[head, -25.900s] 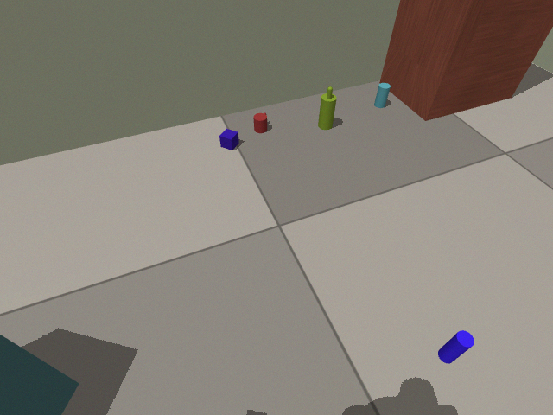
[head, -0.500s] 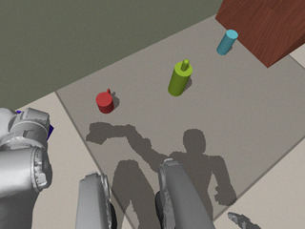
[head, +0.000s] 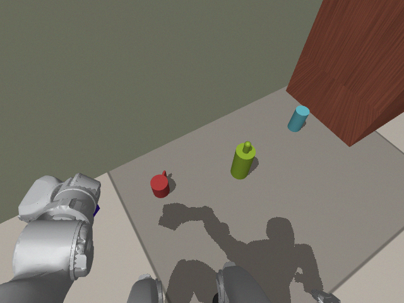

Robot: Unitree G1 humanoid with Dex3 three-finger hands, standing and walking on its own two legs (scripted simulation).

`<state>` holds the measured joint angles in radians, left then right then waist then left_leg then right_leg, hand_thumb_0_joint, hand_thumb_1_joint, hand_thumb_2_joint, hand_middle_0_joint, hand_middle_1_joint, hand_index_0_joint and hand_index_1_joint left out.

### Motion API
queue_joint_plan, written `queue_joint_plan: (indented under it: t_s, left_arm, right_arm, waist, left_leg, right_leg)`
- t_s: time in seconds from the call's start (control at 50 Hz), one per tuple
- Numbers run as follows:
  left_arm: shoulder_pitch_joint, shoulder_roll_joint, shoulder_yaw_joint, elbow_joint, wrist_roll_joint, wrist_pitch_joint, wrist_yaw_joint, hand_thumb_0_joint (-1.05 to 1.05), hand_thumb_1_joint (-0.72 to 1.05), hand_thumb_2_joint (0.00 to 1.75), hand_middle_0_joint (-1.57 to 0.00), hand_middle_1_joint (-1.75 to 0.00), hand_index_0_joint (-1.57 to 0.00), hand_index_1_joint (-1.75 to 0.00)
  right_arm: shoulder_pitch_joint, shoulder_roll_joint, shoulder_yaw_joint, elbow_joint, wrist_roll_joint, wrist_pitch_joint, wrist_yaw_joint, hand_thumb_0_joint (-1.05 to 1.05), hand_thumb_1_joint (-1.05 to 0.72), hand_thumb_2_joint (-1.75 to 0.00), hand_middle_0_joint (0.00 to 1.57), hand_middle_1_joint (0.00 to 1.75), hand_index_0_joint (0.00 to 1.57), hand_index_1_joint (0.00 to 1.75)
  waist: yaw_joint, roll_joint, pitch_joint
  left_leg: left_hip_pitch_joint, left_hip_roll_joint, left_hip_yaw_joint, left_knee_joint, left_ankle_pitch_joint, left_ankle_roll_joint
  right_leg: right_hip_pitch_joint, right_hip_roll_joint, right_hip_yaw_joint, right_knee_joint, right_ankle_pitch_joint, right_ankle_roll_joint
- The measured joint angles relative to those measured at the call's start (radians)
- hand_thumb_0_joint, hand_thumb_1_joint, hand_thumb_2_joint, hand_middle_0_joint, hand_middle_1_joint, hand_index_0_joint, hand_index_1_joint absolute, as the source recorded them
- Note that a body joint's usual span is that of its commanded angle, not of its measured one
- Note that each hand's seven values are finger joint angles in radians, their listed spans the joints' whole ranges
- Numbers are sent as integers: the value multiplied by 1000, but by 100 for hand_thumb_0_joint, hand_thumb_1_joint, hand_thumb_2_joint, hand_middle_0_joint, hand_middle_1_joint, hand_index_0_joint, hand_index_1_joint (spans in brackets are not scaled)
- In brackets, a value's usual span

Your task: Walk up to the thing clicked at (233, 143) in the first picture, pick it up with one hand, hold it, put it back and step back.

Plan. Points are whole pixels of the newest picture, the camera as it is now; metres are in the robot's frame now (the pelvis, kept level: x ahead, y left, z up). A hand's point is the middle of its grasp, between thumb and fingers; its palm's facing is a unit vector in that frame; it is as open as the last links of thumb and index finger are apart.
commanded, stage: lift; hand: left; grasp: from above
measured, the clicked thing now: (71, 209) +0.37 +0.27 -0.10
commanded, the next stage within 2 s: hold in 0.36 s
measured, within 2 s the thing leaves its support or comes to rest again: neither
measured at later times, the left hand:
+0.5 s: hand (49, 190) +0.37 +0.26 +0.02, palm faces -0.15 -0.44 -0.88, open 10.3 cm
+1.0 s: hand (50, 174) +0.39 +0.25 +0.04, palm faces -0.08 -0.45 -0.89, open 10.3 cm
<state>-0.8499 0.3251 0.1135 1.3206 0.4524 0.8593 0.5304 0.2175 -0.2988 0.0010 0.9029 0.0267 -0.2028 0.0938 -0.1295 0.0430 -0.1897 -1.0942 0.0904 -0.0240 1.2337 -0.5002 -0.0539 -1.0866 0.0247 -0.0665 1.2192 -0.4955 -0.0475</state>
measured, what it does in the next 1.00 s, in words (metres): rises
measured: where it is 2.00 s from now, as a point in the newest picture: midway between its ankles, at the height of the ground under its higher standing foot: outside the picture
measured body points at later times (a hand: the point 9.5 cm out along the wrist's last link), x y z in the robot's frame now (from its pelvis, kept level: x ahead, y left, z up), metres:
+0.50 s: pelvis +0.03 +0.02 +0.06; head +0.08 +0.01 +0.51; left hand +0.37 +0.28 +0.07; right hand +0.11 -0.26 -0.06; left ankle +0.04 +0.15 -0.63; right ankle +0.05 -0.09 -0.63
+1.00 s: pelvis +0.06 +0.02 +0.08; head +0.10 +0.01 +0.52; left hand +0.40 +0.27 +0.09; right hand +0.13 -0.24 -0.06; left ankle +0.04 +0.15 -0.63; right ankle +0.05 -0.09 -0.63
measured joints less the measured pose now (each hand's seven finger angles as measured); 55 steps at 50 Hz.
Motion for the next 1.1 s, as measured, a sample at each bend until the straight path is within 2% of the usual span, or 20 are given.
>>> queue_joint_plan:
  t_s: [0.1,0.16,0.32,0.48,0.64,0.78,0.94,1.1]
  left_arm:
    - [22,-34,12,-45,-54,1,15,0,-6,56,-66,-53,-67,-58]
    - [38,-53,22,-80,-66,5,19,0,-5,56,-66,-53,-67,-58]
    - [67,-75,-10,-140,-52,43,-1,0,-4,54,-67,-50,-68,-55]
    - [42,-85,-43,-63,-29,59,-4,0,-4,54,-68,-49,-68,-54]
    - [24,-106,-20,0,-38,40,31,0,-3,53,-67,-49,-68,-55]
    - [66,-121,2,-75,-45,22,58,0,-2,52,-66,-50,-66,-56]
    - [96,-131,-19,-163,-66,58,77,0,-1,52,-65,-51,-65,-57]
    - [44,-137,-3,-105,-69,96,73,0,-1,53,-64,-52,-64,-58]
  right_arm:
    - [-6,13,5,-13,-15,13,2,1,-89,-89,20,30,20,30]
    - [-13,18,7,-19,-22,22,7,1,-89,-89,21,30,20,30]
    - [-16,13,-1,-16,-17,47,15,1,-89,-89,21,30,20,30]
    - [-1,0,-10,-11,-8,41,19,1,-89,-89,20,30,20,30]
    - [1,5,-18,-18,-22,46,34,1,-90,-89,20,30,20,30]
    - [3,15,-20,-32,-38,72,46,1,-90,-89,20,30,20,30]
    - [10,15,-23,-35,-36,107,47,1,-91,-89,20,30,20,30]
    - [3,5,-32,-47,-28,115,51,1,-91,-89,20,30,20,30]
  waist:
    - [18,-5,31]
    - [21,-10,43]
    - [21,-15,45]
    - [38,-16,41]
    - [53,-27,64]
    - [52,-27,91]
    - [55,-14,76]
    - [64,-7,53]
  left_leg:
    - [64,-5,10,-75,29,1]
    - [101,-7,14,-114,42,3]
    - [237,-11,28,-231,72,11]
    - [364,-19,44,-323,86,21]
    - [399,-29,54,-355,88,29]
    - [418,-29,56,-366,84,30]
    - [477,-30,59,-406,83,29]
    - [521,-34,57,-441,87,26]
  right_leg:
    - [60,-3,7,-68,26,4]
    - [96,-4,11,-106,39,6]
    - [233,-4,20,-228,73,15]
    - [359,-10,33,-323,90,28]
    - [391,-19,43,-349,92,35]
    - [410,-19,45,-364,90,36]
    - [468,-18,47,-402,89,37]
    - [510,-21,44,-426,85,35]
